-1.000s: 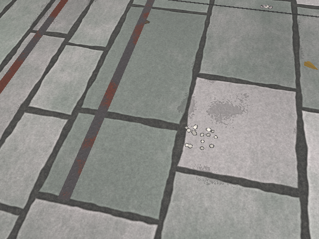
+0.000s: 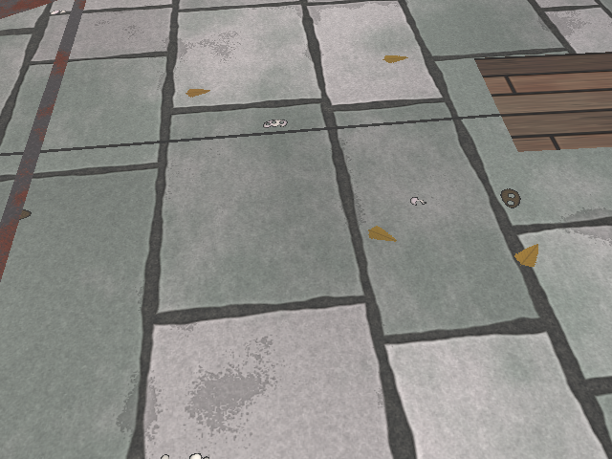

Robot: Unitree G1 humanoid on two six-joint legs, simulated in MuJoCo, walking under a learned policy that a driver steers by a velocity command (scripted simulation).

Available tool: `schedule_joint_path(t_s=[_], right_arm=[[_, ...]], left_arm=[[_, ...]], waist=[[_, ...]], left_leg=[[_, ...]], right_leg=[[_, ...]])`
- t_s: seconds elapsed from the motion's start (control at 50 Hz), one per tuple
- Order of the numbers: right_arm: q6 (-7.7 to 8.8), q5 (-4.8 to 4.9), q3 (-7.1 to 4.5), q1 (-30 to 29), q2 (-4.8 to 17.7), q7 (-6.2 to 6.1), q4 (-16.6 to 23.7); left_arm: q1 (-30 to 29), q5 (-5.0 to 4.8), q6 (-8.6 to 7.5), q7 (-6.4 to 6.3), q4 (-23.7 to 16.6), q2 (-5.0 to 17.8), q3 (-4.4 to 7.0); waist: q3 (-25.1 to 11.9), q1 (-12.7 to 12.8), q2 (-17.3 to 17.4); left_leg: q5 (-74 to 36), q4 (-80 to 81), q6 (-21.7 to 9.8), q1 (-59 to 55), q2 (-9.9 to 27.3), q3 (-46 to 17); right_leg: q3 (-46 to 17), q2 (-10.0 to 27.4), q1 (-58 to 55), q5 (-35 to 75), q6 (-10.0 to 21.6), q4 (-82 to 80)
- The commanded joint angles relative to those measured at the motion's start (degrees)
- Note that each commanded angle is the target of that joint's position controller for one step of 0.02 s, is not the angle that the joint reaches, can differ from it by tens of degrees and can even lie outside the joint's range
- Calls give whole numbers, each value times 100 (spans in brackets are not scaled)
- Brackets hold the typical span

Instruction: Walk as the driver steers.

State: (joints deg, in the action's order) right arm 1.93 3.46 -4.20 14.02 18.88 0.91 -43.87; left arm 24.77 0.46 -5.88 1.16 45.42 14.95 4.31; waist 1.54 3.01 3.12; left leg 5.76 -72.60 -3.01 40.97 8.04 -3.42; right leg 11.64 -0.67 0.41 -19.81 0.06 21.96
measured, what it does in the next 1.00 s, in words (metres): walks ahead, turning left: left foot, then right foot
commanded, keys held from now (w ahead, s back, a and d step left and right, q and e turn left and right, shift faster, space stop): w+q+shift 0.04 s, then q+shift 0.90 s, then shift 0.06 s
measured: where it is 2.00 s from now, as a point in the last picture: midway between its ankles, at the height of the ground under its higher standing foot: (175, 408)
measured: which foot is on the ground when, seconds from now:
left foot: up 0.00-0.18, down 0.20-0.66, up 0.68-1.00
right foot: down 0.00-0.20, up 0.22-0.66, down 0.68-1.00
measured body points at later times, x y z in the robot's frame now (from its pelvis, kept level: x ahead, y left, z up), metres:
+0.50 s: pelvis +0.32 -0.01 +0.00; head +0.36 +0.03 +0.45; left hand +0.45 +0.32 -0.06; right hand +0.55 -0.23 -0.09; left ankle +0.36 +0.04 -0.73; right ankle +0.53 -0.15 -0.66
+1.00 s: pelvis +0.44 -0.05 +0.00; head +0.46 +0.00 +0.45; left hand +0.29 +0.24 -0.10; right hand +0.76 -0.07 -0.08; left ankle +0.33 +0.05 -0.68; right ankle +0.57 -0.07 -0.73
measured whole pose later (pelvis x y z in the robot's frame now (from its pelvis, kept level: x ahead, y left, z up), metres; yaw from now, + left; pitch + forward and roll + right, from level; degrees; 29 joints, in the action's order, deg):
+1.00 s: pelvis +0.44 -0.05 +0.00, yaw +57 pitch +1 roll -2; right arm -4.3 1.2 -4.0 11.0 18.7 -0.7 -32.6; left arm 6.9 1.1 0.9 -2.2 38.7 15.9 3.5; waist 5.8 0.9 1.1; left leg 21.5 -58.0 5.4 30.7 4.9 -1.6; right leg 6.8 1.5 16.5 -7.4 0.9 23.0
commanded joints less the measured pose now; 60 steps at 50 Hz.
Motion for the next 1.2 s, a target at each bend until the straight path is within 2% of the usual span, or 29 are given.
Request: schedule_joint_path(t_s=[0.02,0.08,0.12,0.16,0.18,0.2,0.22,0.24,0.26,0.28,0.3,0.34,0.42,0.5,0.64,0.66,0.68,0.7,0.72,0.74,0.8,0.88,1.02,1.1,1.12,1.14,1.16,1.18,1.2], right_arm=[[-51,-15,92,17,-146,73,364],[61,-165,143,-647,-107,254,667],[164,-221,107,-762,-35,426,784],[52,-114,-107,424,376,434,633],[-81,-117,-345,1609,897,345,410],[-198,-152,-485,2297,1176,157,229],[-191,-274,-477,1882,1348,13,264],[56,-712,-320,1186,1393,61,699],[102,-622,-385,748,1323,145,1085],[169,-393,-364,412,1116,172,1160],[213,-202,-288,30,836,170,1231],[209,-245,-304,-356,825,105,1350],[-6,-225,-320,-137,821,-174,1153],[-346,-118,-332,-187,849,-392,1208],[-434,-193,-280,-467,617,-350,1478],[-445,-168,-229,-448,485,-325,1499],[-458,-226,-100,84,64,-292,1439],[-455,-214,-149,464,305,-265,1518],[-409,-243,-282,447,891,-203,1570],[-441,-188,-379,183,1220,-203,1409],[-597,-199,-289,125,888,-221,1374],[-529,-166,-165,-313,580,-216,1604],[-524,-263,-67,-347,361,-138,1582],[-471,-175,-125,925,417,12,893],[-426,-174,-140,1590,420,0,531],[-338,-208,-164,2040,674,-68,395],[-171,-331,-289,1481,1444,-53,762],[15,-406,-239,1034,1155,-63,879],[140,-399,-129,668,907,-83,882]], left_arm=[[-891,75,-146,-83,-444,259,1],[-882,64,-65,-256,-410,639,54],[-628,63,11,-461,-389,1080,133],[-873,-109,92,-545,-521,1595,267],[-1248,-184,110,-482,-671,1659,302],[-1483,-343,59,-318,-713,1250,220],[-1685,-143,-88,-119,-982,207,-59],[-131,-162,-188,-81,-1137,87,-179],[-364,-59,-219,-101,-1101,824,-116],[-935,-107,-198,-128,-1274,936,-54],[-1141,-40,-121,-196,-1260,934,-34],[-1279,2,69,-237,-1269,1017,28],[-1771,112,223,-317,-1399,553,-76],[-2234,-10,327,-307,-1436,567,-72],[-2356,-58,119,-201,-1278,874,116],[-2141,-69,97,-189,-1175,864,139],[-2152,-4,147,-224,-1229,1062,166],[-2091,185,257,-232,-1344,1214,173],[-1949,168,290,-233,-1270,1206,236],[-2108,114,318,-264,-1360,882,164],[-2384,35,493,-396,-1389,800,79],[-1912,125,570,-449,-1179,929,130],[-1958,-16,622,-250,-973,1218,250],[-1917,-320,542,-140,-803,1252,244],[-1947,-216,498,-108,-784,893,144],[-2103,-31,424,26,-883,225,-66],[-2463,-187,259,54,-1261,430,14],[-2907,-362,133,44,-1370,915,119],[-2652,-333,75,41,-1287,1033,166]], waist=[[929,-433,-684],[1264,-360,-287],[835,-380,-303],[-101,-1063,-950],[-664,-1684,-1032],[-797,-1948,-352],[-207,-1448,1745],[-1816,-334,1555],[-2366,-577,329],[-1344,-380,-495],[-915,-121,-1234],[-452,83,-1091],[-654,-104,-739],[-1074,-306,-8],[-744,-356,777],[-787,-280,502],[-1130,-578,-535],[-1043,-801,-1430],[-1072,-737,-1774],[-804,-556,-1214],[-310,-523,-872],[-503,-169,-1109],[-758,-158,-1198],[-779,-730,-1111],[-697,-986,-524],[-449,-1106,971],[1,-961,1200],[443,-980,663],[602,-671,660]], left_leg=[[-744,438,-27,384,56,-29],[-1207,2025,-103,119,-301,759],[-1553,2915,-139,-870,-869,1505],[-1204,2947,-287,-2476,-1308,1552],[-1050,2886,-526,-3794,-1338,1236],[-1760,3646,-793,-4950,-1077,641],[-4603,3842,-1114,-5149,-738,-444],[-4509,4302,-2408,-6025,638,-3406],[-2695,5006,-2518,-5735,805,-4149],[-1087,5465,-2330,-4920,549,-4019],[-339,5624,-2023,-4194,348,-3791],[-1266,5742,-1764,-2959,10,-3206],[-3277,5202,-1432,-2372,-644,-2045],[-1878,4893,-799,-2631,-974,-2088],[-562,4200,-440,-2937,-959,-3101],[519,3690,-264,-2663,-1206,-2899],[2766,2491,-10,-1923,-1688,-2173],[3829,1550,295,-963,-2140,-1388],[3287,589,570,-476,-1560,-1046],[2678,277,701,-420,-1238,-924],[1727,-226,837,-468,-937,-360],[1493,458,931,-291,-487,92],[1671,2314,690,-1635,-446,454],[1426,4098,1,-3755,-819,964],[1841,4546,-153,-4682,-849,782],[3215,5391,-565,-5284,464,-1365],[4901,6333,-1618,-4698,1534,-3812],[4892,6813,-1632,-4296,1516,-3791],[4051,6697,-1386,-4207,1345,-3224]], right_leg=[[-172,1141,777,2425,223,-1492],[425,1053,650,4126,-15,-1412],[559,1069,392,6420,-196,-568],[395,1283,240,8174,-196,825],[202,1327,592,8127,-148,2109],[139,877,1320,5230,-229,3967],[-174,-604,2697,-1536,-405,6584],[-1755,-791,3695,-1768,-433,7837],[-2340,-587,3399,-1481,-248,7527],[-2246,-455,3787,-1239,-133,6822],[-2263,-160,3690,-918,-129,6232],[-2271,8,3180,-666,-305,5480],[-1996,-131,2902,-101,-673,3923],[-2043,-412,2770,1100,-747,2637],[-2283,-388,1949,1377,-428,393],[-2272,-84,1281,2096,-238,-276],[-3249,1143,226,2743,309,-173],[-4406,2122,-68,3954,1149,-54],[-5120,2561,83,3085,1583,-294],[-4374,2077,373,2147,1401,-293],[-2831,1299,1203,1453,1021,-484],[-2090,1393,613,1919,1249,-644],[-1378,1653,805,1967,1304,-574],[-1329,1607,2154,-1575,824,-601],[-844,1226,2949,-1980,467,343],[-256,595,4363,-1918,-75,2956],[-1032,225,5963,-1323,-88,3727],[-1499,512,6123,-524,62,4027],[-1554,626,6136,253,118,3928]])
Velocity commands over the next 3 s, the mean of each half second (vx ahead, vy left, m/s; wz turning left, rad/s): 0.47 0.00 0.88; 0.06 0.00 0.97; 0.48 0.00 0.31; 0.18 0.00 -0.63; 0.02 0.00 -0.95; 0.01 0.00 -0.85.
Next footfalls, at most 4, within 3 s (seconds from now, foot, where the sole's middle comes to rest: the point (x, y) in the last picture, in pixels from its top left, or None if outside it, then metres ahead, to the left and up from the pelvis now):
0.20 left None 0.39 0.05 -0.77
0.68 right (360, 424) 0.60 -0.04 -0.77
1.14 left None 0.33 0.04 -0.77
1.60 right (211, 373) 0.71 0.31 -0.77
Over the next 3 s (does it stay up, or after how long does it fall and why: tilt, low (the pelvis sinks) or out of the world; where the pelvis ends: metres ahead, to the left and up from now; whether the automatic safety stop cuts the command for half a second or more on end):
stays up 0.60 0.34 0.00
